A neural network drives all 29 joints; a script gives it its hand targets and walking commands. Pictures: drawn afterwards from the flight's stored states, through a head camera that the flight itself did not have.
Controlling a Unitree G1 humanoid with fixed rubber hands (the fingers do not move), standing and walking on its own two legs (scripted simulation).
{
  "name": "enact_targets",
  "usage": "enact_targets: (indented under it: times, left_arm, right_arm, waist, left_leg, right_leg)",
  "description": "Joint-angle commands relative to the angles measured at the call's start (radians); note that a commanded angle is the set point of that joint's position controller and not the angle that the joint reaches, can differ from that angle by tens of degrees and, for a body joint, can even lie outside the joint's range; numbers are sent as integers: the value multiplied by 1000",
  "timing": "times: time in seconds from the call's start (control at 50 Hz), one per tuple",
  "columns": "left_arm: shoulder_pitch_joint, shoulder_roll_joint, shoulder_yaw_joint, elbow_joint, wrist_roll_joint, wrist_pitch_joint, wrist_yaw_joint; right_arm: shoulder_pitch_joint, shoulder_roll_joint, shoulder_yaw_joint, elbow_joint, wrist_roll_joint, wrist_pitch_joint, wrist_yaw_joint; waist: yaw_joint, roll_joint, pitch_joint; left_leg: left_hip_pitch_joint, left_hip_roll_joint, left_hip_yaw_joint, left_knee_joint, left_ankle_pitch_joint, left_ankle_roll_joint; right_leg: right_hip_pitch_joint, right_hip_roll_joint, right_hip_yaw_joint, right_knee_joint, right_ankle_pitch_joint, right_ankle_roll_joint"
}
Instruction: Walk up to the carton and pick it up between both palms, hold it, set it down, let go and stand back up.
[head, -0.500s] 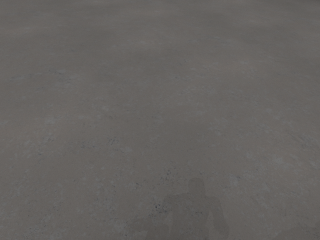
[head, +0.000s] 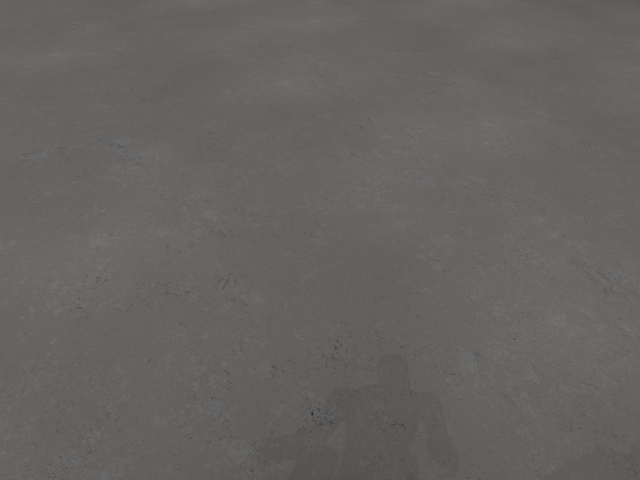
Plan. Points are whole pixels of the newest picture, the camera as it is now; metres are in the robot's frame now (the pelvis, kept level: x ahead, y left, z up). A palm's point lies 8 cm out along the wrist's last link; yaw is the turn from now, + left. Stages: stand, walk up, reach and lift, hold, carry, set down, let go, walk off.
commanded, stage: stand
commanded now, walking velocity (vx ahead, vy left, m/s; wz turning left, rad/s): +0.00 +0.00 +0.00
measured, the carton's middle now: out of the picture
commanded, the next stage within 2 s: walk up in 0.40 s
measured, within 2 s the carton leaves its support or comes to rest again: neither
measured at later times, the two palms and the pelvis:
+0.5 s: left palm out of the picture +0.08 +0.27 -0.12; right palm out of the picture +0.08 -0.26 -0.12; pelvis +0.01 +0.00 +0.00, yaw +0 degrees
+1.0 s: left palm out of the picture +0.01 +0.41 -0.12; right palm out of the picture +0.19 -0.19 -0.11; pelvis +0.02 +0.07 -0.03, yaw +19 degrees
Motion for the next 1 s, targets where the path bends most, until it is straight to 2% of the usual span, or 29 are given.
enact_targets:
  times: [0.0,0.04,0.1,0.14,0.24,0.28,0.34,0.4,0.44,0.56,0.58,0.6,0.62,0.64,0.66,0.68,0.72,0.76,0.8,0.82,0.84,0.86,0.88,0.9,0.92,0.94,0.96,0.98]
  left_arm:
    - [-2,244,73,-24,25,-36,7]
    - [-1,239,71,-26,26,-37,4]
    - [-3,247,73,-27,28,-37,5]
    - [-3,239,71,-29,26,-37,6]
    - [-1,243,72,-24,25,-39,6]
    - [-5,237,68,-22,25,-40,6]
    - [-5,245,69,-24,22,-40,6]
    - [-7,236,66,-25,24,-40,6]
    - [-10,241,68,-23,22,-40,7]
    - [-9,245,68,-22,21,-40,7]
    - [14,373,108,-117,16,-49,36]
    - [63,405,128,-114,19,-52,44]
    - [74,429,139,-126,31,-54,50]
    - [61,443,149,-140,47,-56,58]
    - [36,435,155,-148,58,-54,67]
    - [6,434,154,-163,64,-57,73]
    - [-37,442,151,-186,69,-63,80]
    - [-65,459,152,-212,74,-69,80]
    - [-99,459,148,-221,71,-68,75]
    - [-147,452,142,-229,63,-63,66]
    - [-147,408,120,-226,57,-55,56]
    - [-44,332,92,-209,44,-41,43]
    - [1,276,72,-237,38,-34,42]
    - [-50,293,70,-273,32,-35,49]
    - [-93,317,74,-287,32,-42,52]
    - [-103,332,76,-282,30,-48,55]
    - [-94,356,83,-268,26,-56,53]
    - [-68,363,88,-257,22,-62,54]
  right_arm:
    - [3,-257,-74,-28,-28,-20,-3]
    - [-2,-260,-74,-29,-26,-20,-3]
    - [-2,-256,-75,-29,-26,-20,-2]
    - [-6,-257,-75,-29,-29,-20,-2]
    - [-4,-257,-73,-29,-29,-22,-4]
    - [0,-252,-72,-29,-26,-21,-3]
    - [-13,-247,-68,-34,-27,-22,-4]
    - [-12,-249,-69,-29,-26,-24,-3]
    - [-8,-254,-70,-31,-25,-23,-3]
    - [-5,-255,-70,-29,-27,-23,-6]
    - [-59,-296,-99,-210,-73,21,46]
    - [-83,-260,-96,-224,-56,34,69]
    - [-69,-228,-91,-247,-66,39,76]
    - [-55,-228,-93,-263,-89,50,81]
    - [-45,-248,-108,-268,-102,65,88]
    - [-39,-265,-118,-281,-111,75,98]
    - [-36,-294,-135,-299,-115,87,120]
    - [-5,-301,-145,-313,-104,93,138]
    - [48,-290,-142,-300,-91,94,146]
    - [121,-276,-140,-281,-84,91,143]
    - [148,-290,-149,-254,-86,82,131]
    - [119,-347,-165,-243,-88,70,113]
    - [56,-424,-175,-279,-89,66,95]
    - [42,-436,-172,-308,-76,69,90]
    - [44,-422,-172,-313,-62,80,89]
    - [48,-423,-179,-321,-60,84,87]
    - [51,-404,-175,-325,-59,84,81]
    - [45,-398,-174,-325,-60,83,76]
  waist:
    - [-1,74,-33]
    - [1,69,-41]
    - [1,53,-36]
    - [2,79,-36]
    - [4,81,-43]
    - [0,62,-55]
    - [0,75,-60]
    - [-1,87,-60]
    - [-4,62,-64]
    - [-4,72,-68]
    - [-4,105,1]
    - [11,25,-23]
    - [28,-72,-65]
    - [37,-104,-66]
    - [29,-84,-56]
    - [16,-74,-58]
    - [-17,-80,-6]
    - [-51,-68,13]
    - [-83,-82,6]
    - [-134,-79,-17]
    - [-162,15,-17]
    - [-129,216,-16]
    - [-94,409,23]
    - [-94,352,120]
    - [-102,279,204]
    - [-111,282,212]
    - [-107,285,210]
    - [-102,309,181]
  left_leg:
    - [78,107,-134,-151,-156,31]
    - [75,108,-140,-155,-163,32]
    - [75,106,-139,-149,-182,31]
    - [79,106,-135,-151,-168,31]
    - [80,113,-139,-153,-147,34]
    - [92,110,-137,-148,-120,32]
    - [95,115,-140,-148,-100,32]
    - [100,113,-135,-148,-107,29]
    - [103,113,-135,-144,-96,29]
    - [106,110,-128,-139,-89,28]
    - [-204,33,-246,-106,27,68]
    - [-309,-8,-176,-18,-49,55]
    - [-342,-12,-87,146,-137,33]
    - [-369,18,-53,285,-190,-3]
    - [-376,41,-63,410,-209,-22]
    - [-349,58,-75,479,-212,-33]
    - [-280,120,-124,527,-222,-31]
    - [-215,170,-165,468,-236,1]
    - [-120,170,-113,286,-238,18]
    - [15,150,-82,128,-178,28]
    - [179,100,-95,-12,-147,41]
    - [299,83,-238,-139,-251,73]
    - [297,205,-531,-236,-286,124]
    - [203,214,-639,-313,-318,163]
    - [138,217,-616,-347,-305,210]
    - [120,209,-626,-377,-297,208]
    - [146,177,-606,-352,-177,181]
    - [173,154,-569,-310,-67,170]
  right_leg:
    - [102,-121,112,-146,-149,-36]
    - [113,-117,102,-137,-136,-34]
    - [92,-121,113,-149,-182,-37]
    - [93,-119,110,-143,-153,-38]
    - [110,-119,106,-134,-117,-36]
    - [122,-120,99,-130,-101,-33]
    - [130,-124,103,-129,-77,-32]
    - [123,-122,99,-129,-71,-32]
    - [124,-125,100,-132,-71,-33]
    - [128,-125,100,-135,-66,-30]
    - [265,-159,66,-95,-74,-70]
    - [353,-242,150,-160,-147,-116]
    - [383,-374,209,-236,-204,-176]
    - [355,-479,237,-307,-205,-239]
    - [324,-516,222,-334,-163,-279]
    - [271,-523,201,-341,-141,-283]
    - [149,-510,155,-300,-144,-270]
    - [92,-500,115,-223,-195,-251]
    - [103,-462,0,-166,-226,-209]
    - [54,-407,-77,-81,-253,-165]
    - [-70,-292,-168,143,-270,-105]
    - [-261,-144,-250,425,-343,-43]
    - [-488,-21,-253,591,-448,18]
    - [-537,26,-153,606,-442,32]
    - [-509,-8,-82,573,-393,25]
    - [-507,-22,-61,548,-368,20]
    - [-498,-24,-48,533,-336,26]
    - [-472,-32,-34,515,-323,27]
